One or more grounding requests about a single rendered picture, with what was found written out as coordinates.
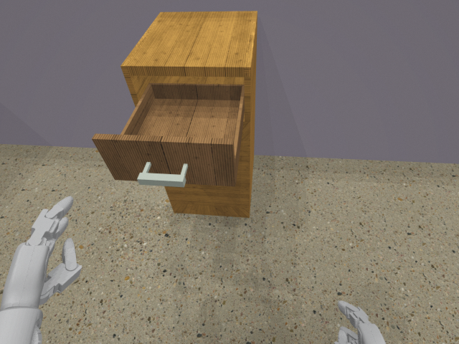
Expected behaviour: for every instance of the handle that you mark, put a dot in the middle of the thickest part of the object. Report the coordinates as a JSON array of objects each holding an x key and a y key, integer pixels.
[{"x": 160, "y": 179}]

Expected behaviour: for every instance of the cabinet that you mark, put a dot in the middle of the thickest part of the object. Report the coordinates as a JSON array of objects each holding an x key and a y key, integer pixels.
[{"x": 203, "y": 47}]

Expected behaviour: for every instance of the left robot forearm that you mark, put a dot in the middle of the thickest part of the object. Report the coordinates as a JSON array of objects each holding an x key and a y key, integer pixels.
[{"x": 20, "y": 325}]

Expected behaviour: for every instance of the drawer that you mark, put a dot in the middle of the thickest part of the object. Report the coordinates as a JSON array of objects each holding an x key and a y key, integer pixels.
[{"x": 172, "y": 124}]

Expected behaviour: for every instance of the robot right hand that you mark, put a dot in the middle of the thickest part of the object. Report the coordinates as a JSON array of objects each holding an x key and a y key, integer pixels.
[{"x": 368, "y": 333}]

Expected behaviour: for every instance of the robot left hand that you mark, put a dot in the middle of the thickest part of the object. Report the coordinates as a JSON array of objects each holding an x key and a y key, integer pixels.
[{"x": 25, "y": 286}]

